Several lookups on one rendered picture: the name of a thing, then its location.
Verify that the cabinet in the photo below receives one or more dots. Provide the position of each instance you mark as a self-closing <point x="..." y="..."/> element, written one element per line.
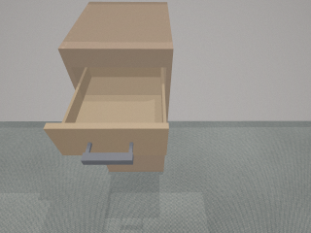
<point x="122" y="35"/>

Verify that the handle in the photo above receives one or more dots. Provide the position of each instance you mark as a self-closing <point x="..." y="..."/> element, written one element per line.
<point x="107" y="158"/>

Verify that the drawer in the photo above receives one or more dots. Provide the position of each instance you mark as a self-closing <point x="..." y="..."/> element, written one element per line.
<point x="111" y="108"/>

